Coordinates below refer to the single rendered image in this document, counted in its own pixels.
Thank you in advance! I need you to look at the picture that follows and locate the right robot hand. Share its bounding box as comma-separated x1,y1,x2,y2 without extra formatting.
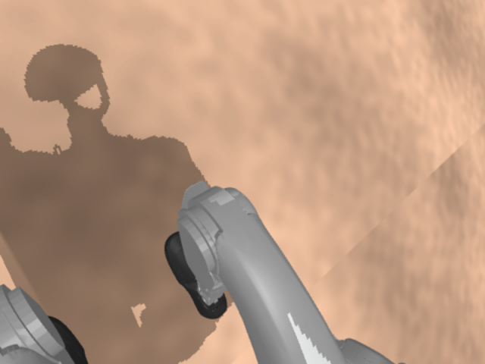
333,335,395,364

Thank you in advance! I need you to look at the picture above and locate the right robot foot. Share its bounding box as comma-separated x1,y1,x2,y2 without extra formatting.
164,231,227,319

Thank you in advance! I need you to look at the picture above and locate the left robot foot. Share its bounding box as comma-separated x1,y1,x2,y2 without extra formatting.
48,316,89,364

